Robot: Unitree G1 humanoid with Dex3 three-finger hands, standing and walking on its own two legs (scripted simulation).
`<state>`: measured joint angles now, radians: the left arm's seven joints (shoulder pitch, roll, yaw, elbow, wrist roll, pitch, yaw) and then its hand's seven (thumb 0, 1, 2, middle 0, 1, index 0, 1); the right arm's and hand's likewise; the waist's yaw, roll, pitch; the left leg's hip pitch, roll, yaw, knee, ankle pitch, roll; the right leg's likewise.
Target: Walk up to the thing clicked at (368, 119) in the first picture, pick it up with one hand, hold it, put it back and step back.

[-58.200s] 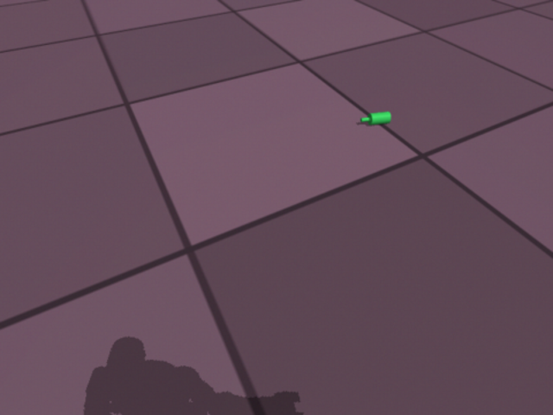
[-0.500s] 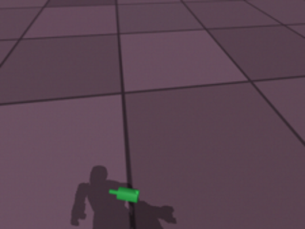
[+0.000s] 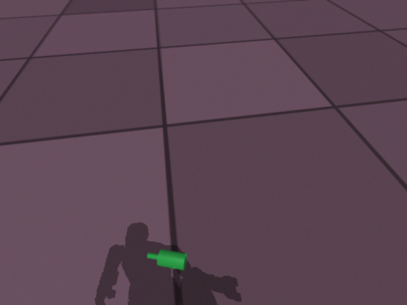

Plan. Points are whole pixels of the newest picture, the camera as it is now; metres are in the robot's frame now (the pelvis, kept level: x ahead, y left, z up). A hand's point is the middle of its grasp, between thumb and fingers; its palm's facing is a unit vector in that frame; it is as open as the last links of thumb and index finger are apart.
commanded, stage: stand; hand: left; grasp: from above
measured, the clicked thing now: (166, 258) +0.49 +0.21 -0.74
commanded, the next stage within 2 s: step back in 1.42 s
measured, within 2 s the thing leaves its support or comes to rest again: neither
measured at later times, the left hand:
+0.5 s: hand out of the picture +0.08 +0.23 -0.16, palm faces +0.01 -0.94 -0.33, open 7.3 cm
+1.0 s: hand out of the picture +0.08 +0.23 -0.16, palm faces +0.00 -0.94 -0.33, open 7.3 cm
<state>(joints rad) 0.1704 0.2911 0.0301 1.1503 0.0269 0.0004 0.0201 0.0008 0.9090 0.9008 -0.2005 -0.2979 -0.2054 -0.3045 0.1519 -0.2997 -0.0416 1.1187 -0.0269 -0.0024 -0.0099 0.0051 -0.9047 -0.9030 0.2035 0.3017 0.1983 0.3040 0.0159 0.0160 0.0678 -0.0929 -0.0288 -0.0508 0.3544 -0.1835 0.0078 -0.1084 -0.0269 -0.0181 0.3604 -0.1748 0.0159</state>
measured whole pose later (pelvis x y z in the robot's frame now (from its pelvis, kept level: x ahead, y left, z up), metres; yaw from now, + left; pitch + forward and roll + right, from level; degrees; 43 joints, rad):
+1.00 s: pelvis +0.01 -0.01 +0.00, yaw +0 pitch -3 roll +0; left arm 0.11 0.32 0.02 1.15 0.01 -0.01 0.00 0.00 0.91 0.90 -0.20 -0.30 -0.21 -0.30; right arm 0.13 -0.33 -0.02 1.14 -0.02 -0.01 0.00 0.00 -0.90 -0.90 0.20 0.30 0.20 0.30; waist 0.00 0.01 0.06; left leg -0.08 0.00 -0.05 0.31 -0.18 -0.01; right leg -0.10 0.00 -0.02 0.32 -0.17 -0.01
